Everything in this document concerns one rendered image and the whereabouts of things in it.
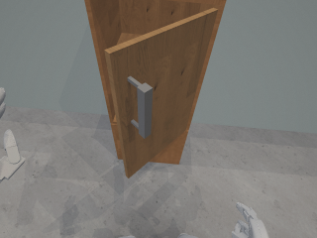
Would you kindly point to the cupboard door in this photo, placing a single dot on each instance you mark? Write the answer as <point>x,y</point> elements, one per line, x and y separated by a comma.
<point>170,60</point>

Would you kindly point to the handle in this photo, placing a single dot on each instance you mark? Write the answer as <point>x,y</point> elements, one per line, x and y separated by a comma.
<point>145,107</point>

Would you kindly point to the robot right hand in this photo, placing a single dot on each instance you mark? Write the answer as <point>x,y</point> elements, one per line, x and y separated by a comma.
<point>255,229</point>

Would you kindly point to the robot left hand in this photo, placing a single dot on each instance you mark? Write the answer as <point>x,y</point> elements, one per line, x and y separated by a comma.
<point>10,164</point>

